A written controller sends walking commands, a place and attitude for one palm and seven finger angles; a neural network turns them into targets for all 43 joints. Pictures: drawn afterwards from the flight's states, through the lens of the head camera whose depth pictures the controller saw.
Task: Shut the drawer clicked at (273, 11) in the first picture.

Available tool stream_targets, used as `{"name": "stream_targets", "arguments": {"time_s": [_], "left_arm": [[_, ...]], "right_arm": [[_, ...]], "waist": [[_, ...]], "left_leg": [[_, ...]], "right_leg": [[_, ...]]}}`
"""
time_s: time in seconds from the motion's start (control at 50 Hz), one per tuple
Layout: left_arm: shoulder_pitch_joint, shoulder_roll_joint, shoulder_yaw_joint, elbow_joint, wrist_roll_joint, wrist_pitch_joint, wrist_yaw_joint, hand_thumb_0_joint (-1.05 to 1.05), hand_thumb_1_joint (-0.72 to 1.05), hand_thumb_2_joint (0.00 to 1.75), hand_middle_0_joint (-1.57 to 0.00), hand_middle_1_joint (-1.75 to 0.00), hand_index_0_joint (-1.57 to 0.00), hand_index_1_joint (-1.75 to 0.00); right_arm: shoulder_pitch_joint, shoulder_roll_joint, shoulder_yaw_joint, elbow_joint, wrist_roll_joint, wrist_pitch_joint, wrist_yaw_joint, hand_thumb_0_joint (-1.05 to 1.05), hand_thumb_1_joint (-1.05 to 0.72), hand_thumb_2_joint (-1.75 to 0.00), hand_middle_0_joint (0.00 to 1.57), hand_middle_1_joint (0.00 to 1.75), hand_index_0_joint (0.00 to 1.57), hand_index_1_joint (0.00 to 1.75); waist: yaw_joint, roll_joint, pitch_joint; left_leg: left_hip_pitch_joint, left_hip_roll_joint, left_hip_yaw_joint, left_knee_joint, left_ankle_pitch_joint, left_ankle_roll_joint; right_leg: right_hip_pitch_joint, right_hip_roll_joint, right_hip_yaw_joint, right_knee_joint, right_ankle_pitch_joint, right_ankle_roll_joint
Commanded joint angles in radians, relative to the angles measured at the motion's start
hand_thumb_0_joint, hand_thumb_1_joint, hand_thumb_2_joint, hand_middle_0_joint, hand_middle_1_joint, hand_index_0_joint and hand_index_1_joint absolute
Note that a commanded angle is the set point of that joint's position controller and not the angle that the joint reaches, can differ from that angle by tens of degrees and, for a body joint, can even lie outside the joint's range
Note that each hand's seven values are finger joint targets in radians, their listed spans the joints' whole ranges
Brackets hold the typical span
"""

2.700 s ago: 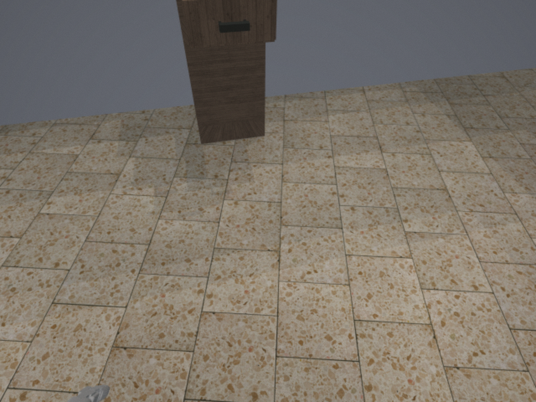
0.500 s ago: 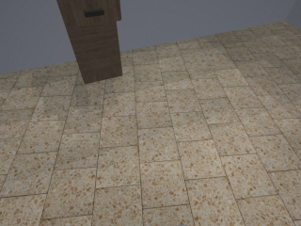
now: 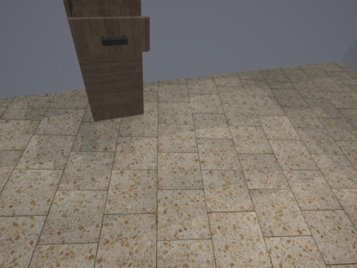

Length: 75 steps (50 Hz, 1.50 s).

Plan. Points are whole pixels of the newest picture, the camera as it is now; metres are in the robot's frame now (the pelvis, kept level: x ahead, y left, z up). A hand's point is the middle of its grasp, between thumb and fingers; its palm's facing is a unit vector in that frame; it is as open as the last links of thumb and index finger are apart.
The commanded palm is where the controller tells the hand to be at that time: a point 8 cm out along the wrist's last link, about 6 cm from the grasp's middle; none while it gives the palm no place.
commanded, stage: walk to a spot facing it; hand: left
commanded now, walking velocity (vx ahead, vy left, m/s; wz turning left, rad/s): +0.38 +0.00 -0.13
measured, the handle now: (114, 39) +1.02 +0.39 +0.03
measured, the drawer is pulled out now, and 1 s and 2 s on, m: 0.30 0.30 0.30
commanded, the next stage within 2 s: turn to face it in 0.98 s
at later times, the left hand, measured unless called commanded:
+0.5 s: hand (133, 206) +0.32 +0.15 -0.15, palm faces -0.15 -0.97 -0.18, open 7.4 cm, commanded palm none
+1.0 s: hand (154, 186) +0.39 +0.10 -0.16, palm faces +0.05 -0.98 -0.18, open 7.3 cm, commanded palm none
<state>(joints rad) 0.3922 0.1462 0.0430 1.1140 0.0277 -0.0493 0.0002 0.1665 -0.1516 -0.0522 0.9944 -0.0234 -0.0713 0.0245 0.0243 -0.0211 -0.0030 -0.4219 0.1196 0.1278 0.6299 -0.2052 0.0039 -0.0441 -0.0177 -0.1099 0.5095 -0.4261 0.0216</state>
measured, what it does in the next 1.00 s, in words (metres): walks ahead: right foot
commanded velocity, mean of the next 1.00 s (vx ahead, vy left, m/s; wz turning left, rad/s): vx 0.36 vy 0.00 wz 0.01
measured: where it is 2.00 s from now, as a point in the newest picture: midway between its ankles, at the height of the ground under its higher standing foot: (187, 212)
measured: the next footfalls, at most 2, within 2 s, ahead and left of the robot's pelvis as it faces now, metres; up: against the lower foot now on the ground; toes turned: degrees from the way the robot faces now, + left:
right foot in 0.56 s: +0.37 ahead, -0.16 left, +0.00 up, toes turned -17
left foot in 1.10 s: +0.63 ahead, +0.05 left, +0.00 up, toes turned +9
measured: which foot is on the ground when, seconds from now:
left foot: down 0.00-0.58, up 0.60-1.00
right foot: down 0.00-0.00, up 0.02-0.54, down 0.56-1.00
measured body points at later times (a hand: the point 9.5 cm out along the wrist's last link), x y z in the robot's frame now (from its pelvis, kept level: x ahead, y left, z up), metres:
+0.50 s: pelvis +0.21 -0.01 +0.01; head +0.23 -0.03 +0.46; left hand +0.33 +0.20 -0.14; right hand +0.06 -0.19 -0.14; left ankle +0.10 +0.10 -0.72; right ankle +0.32 -0.15 -0.70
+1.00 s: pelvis +0.43 -0.07 +0.02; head +0.44 -0.07 +0.47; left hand +0.39 +0.15 -0.14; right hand +0.52 -0.31 -0.13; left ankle +0.57 +0.06 -0.68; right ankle +0.33 -0.14 -0.72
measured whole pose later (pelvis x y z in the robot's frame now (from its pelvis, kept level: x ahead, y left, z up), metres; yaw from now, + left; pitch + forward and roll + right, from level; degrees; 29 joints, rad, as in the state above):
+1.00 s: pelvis +0.43 -0.07 +0.02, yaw -2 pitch -1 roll -1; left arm 0.39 0.14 0.03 1.12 0.02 -0.08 0.02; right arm 0.13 -0.19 -0.06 1.01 -0.03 -0.01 0.03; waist 0.03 0.02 0.02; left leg -0.57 0.14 0.10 0.76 -0.13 0.00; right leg 0.03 0.00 -0.25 0.33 -0.34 -0.02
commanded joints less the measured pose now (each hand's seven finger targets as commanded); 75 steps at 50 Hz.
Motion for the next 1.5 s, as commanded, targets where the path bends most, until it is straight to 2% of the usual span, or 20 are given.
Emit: {"name": "stream_targets", "arguments": {"time_s": [0.0, 0.06, 0.14, 0.42, 0.5, 0.52, 0.54, 0.56, 0.62, 0.68, 0.8, 0.96, 1.04, 1.06, 1.08, 1.1, 1.12, 1.24, 1.36, 1.48], "left_arm": [[-0.025, 0.069, 0.022, -0.118, -0.009, -0.016, 0.000, 0.00, 0.90, 0.90, -0.20, -0.30, -0.20, -0.30], [-0.081, 0.074, 0.033, -0.098, 0.002, -0.007, -0.013, 0.00, 0.90, 0.90, -0.20, -0.30, -0.20, -0.30], [-0.025, 0.024, 0.034, -0.073, 0.011, 0.027, -0.018, 0.00, 0.90, 0.90, -0.20, -0.30, -0.20, -0.30], [-0.340, 0.032, 0.020, -0.173, -0.001, 0.026, -0.030, 0.00, 0.90, 0.90, -0.20, -0.30, -0.20, -0.30], [-0.114, 0.077, 0.035, -0.103, 0.004, 0.006, -0.023, 0.00, 0.90, 0.90, -0.20, -0.30, -0.20, -0.30], [0.033, 0.133, 0.053, -0.057, 0.011, -0.008, -0.017, 0.00, 0.90, 0.90, -0.20, -0.30, -0.20, -0.30], [0.156, 0.251, 0.085, -0.032, 0.012, -0.018, -0.003, 0.00, 0.90, 0.90, -0.20, -0.30, -0.20, -0.30], [0.193, 0.307, 0.089, -0.017, -0.013, -0.018, 0.001, 0.00, 0.90, 0.90, -0.20, -0.30, -0.20, -0.30], [-0.020, 0.176, 0.052, -0.062, -0.015, -0.019, 0.013, 0.00, 0.90, 0.90, -0.20, -0.30, -0.20, -0.30], [-0.085, 0.099, 0.024, -0.061, -0.005, -0.035, 0.015, 0.00, 0.90, 0.90, -0.20, -0.30, -0.20, -0.30], [-0.053, 0.098, 0.020, -0.058, -0.005, -0.049, 0.014, 0.00, 0.90, 0.90, -0.20, -0.30, -0.20, -0.30], [0.077, 0.129, 0.010, -0.012, -0.004, -0.046, 0.025, 0.00, 0.90, 0.90, -0.20, -0.30, -0.20, -0.30], [0.054, 0.169, 0.016, -0.014, -0.007, -0.037, 0.028, 0.00, 0.90, 0.90, -0.20, -0.30, -0.20, -0.30], [0.054, 0.158, 0.014, -0.026, -0.015, -0.034, 0.025, 0.00, 0.90, 0.90, -0.20, -0.30, -0.20, -0.30], [0.093, 0.097, 0.004, -0.053, -0.031, -0.030, 0.017, 0.00, 0.90, 0.90, -0.20, -0.30, -0.20, -0.30], [0.048, 0.107, 0.002, -0.083, -0.029, -0.031, 0.019, 0.00, 0.90, 0.90, -0.20, -0.30, -0.20, -0.30], [-0.011, 0.112, 0.012, -0.104, -0.025, -0.022, 0.025, 0.00, 0.90, 0.90, -0.20, -0.30, -0.20, -0.30], [0.021, 0.058, 0.033, -0.097, -0.012, 0.044, 0.017, 0.00, 0.90, 0.90, -0.20, -0.30, -0.20, -0.30], [-0.131, 0.097, 0.047, -0.193, -0.011, 0.072, 0.020, 0.00, 0.90, 0.90, -0.20, -0.30, -0.20, -0.30], [-0.165, 0.113, 0.041, -0.247, -0.017, 0.054, 0.027, 0.00, 0.90, 0.90, -0.20, -0.30, -0.20, -0.30]], "right_arm": [[0.461, -0.275, -0.062, 0.089, -0.011, 0.001, -0.033, 0.00, -0.90, -0.90, 0.20, 0.30, 0.20, 0.30], [0.228, -0.137, -0.025, 0.029, -0.003, -0.005, -0.041, 0.00, -0.90, -0.90, 0.20, 0.30, 0.20, 0.30], [0.208, -0.066, -0.019, 0.043, -0.001, -0.031, -0.049, 0.00, -0.90, -0.90, 0.20, 0.30, 0.20, 0.30], [0.390, -0.100, -0.006, 0.151, -0.008, -0.018, -0.047, 0.00, -0.90, -0.90, 0.20, 0.30, 0.20, 0.30], [0.345, -0.123, -0.010, 0.155, -0.002, -0.009, -0.047, 0.00, -0.90, -0.90, 0.20, 0.30, 0.20, 0.30], [0.336, -0.112, -0.008, 0.148, 0.006, -0.010, -0.039, 0.00, -0.90, -0.90, 0.20, 0.30, 0.20, 0.30], [0.371, -0.051, 0.001, 0.118, 0.019, -0.015, -0.031, 0.00, -0.90, -0.90, 0.20, 0.30, 0.20, 0.30], [0.321, -0.054, 0.006, 0.083, 0.020, -0.012, -0.030, 0.00, -0.90, -0.90, 0.20, 0.30, 0.20, 0.30], [0.185, -0.037, -0.007, 0.066, 0.014, 0.001, -0.031, 0.00, -0.90, -0.90, 0.20, 0.30, 0.20, 0.30], [0.269, 0.010, -0.006, 0.097, 0.001, 0.036, -0.028, 0.00, -0.90, -0.90, 0.20, 0.30, 0.20, 0.30], [0.126, -0.017, -0.014, 0.023, -0.002, 0.052, -0.004, 0.00, -0.90, -0.90, 0.20, 0.30, 0.20, 0.30], [-0.107, -0.036, 0.003, -0.063, 0.001, 0.037, 0.014, 0.00, -0.90, -0.90, 0.20, 0.30, 0.20, 0.30], [0.131, -0.090, -0.011, -0.001, -0.008, 0.027, -0.004, 0.00, -0.90, -0.90, 0.20, 0.30, 0.20, 0.30], [0.268, -0.153, -0.026, 0.035, -0.014, 0.023, -0.014, 0.00, -0.90, -0.90, 0.20, 0.30, 0.20, 0.30], [0.367, -0.280, -0.050, 0.044, -0.017, 0.020, -0.026, 0.00, -0.90, -0.90, 0.20, 0.30, 0.20, 0.30], [0.370, -0.304, -0.049, 0.050, 0.008, 0.029, -0.036, 0.00, -0.90, -0.90, 0.20, 0.30, 0.20, 0.30], [0.303, -0.290, -0.047, 0.035, 0.014, 0.031, -0.039, 0.00, -0.90, -0.90, 0.20, 0.30, 0.20, 0.30], [0.050, -0.162, -0.017, -0.037, 0.010, 0.019, -0.041, 0.00, -0.90, -0.90, 0.20, 0.30, 0.20, 0.30], [0.059, -0.199, -0.038, -0.060, 0.003, 0.054, -0.033, 0.00, -0.90, -0.90, 0.20, 0.30, 0.20, 0.30], [0.068, -0.217, -0.052, -0.081, -0.001, 0.077, -0.036, 0.00, -0.90, -0.90, 0.20, 0.30, 0.20, 0.30]], "waist": [[-0.156, 0.417, -0.037], [-0.074, 0.148, 0.098], [-0.015, 0.087, 0.074], [-0.088, 0.126, 0.158], [0.032, 0.102, 0.042], [0.094, 0.035, -0.051], [0.123, -0.217, -0.200], [0.109, -0.242, -0.230], [0.037, -0.009, 0.010], [-0.050, -0.025, 0.065], [-0.045, -0.090, 0.122], [0.015, -0.060, 0.150], [-0.098, -0.051, 0.010], [-0.153, 0.035, -0.097], [-0.158, 0.300, -0.219], [-0.147, 0.251, -0.245], [-0.121, 0.113, -0.121], [0.014, 0.126, -0.020], [-0.020, 0.156, 0.008], [-0.021, 0.159, -0.036]], "left_leg": [[0.516, 0.350, -0.636, -0.435, -0.304, 0.136], [0.261, 0.287, -0.428, -0.473, -0.333, 0.119], [0.207, 0.198, -0.157, -0.473, -0.064, 0.098], [0.433, 0.214, 0.021, -0.430, 0.272, 0.129], [0.390, 0.176, 0.096, -0.124, 0.556, 0.083], [0.245, 0.132, 0.123, 0.106, 0.474, 0.047], [-0.027, 0.008, 0.151, 0.440, -0.035, 0.001], [-0.169, -0.068, 0.016, 0.669, -0.356, -0.004], [-0.207, 0.054, -0.111, 0.719, -0.142, 0.006], [-0.110, 0.059, -0.099, 0.600, -0.063, -0.008], [-0.210, 0.066, -0.078, 0.387, 0.066, -0.033], [-0.189, -0.001, -0.003, 0.081, 0.058, 0.010], [0.175, -0.107, 0.058, -0.055, 0.050, 0.068], [0.440, -0.035, -0.039, -0.091, 0.233, 0.101], [0.675, 0.243, -0.430, -0.134, 0.501, 0.220], [0.671, 0.343, -0.559, -0.225, 0.645, 0.299], [0.539, 0.337, -0.501, -0.248, 0.609, 0.308], [0.094, 0.115, -0.208, -0.331, 0.416, 0.160], [0.101, 0.098, -0.331, -0.374, 0.067, 0.185], [0.137, 0.084, -0.406, -0.225, 0.277, 0.169]], "right_leg": [[-0.605, 0.048, 0.055, 0.685, -0.156, -0.058], [-0.636, -0.084, 0.119, 0.812, 0.091, -0.058], [-0.561, -0.108, 0.108, 0.720, 0.217, -0.025], [-0.570, -0.086, -0.011, 0.164, 0.257, -0.036], [-0.207, 0.007, -0.075, 0.042, 0.239, -0.085], [0.044, -0.039, -0.002, 0.019, 0.254, -0.118], [0.298, -0.317, 0.395, -0.069, 0.224, -0.209], [0.329, -0.432, 0.635, -0.208, 0.297, -0.269], [-0.024, -0.372, 0.387, -0.251, 0.297, -0.213], [-0.207, -0.286, 0.164, -0.307, 0.325, -0.153], [-0.169, -0.261, 0.066, -0.362, 0.297, -0.160], [0.064, -0.280, -0.010, -0.279, 0.677, -0.131], [0.047, -0.250, -0.113, 0.085, 0.994, -0.087], [-0.120, -0.198, -0.124, 0.309, 0.815, -0.047], [-0.394, -0.042, -0.133, 0.644, 0.135, 0.008], [-0.481, -0.015, 0.001, 0.822, -0.181, -0.001], [-0.524, -0.057, 0.051, 0.866, -0.143, -0.007], [-0.374, -0.099, 0.077, 0.671, 0.082, 0.046], [-0.437, -0.088, 0.086, 0.447, 0.114, 0.067], [-0.255, -0.009, 0.072, 0.126, 0.095, 0.051]]}}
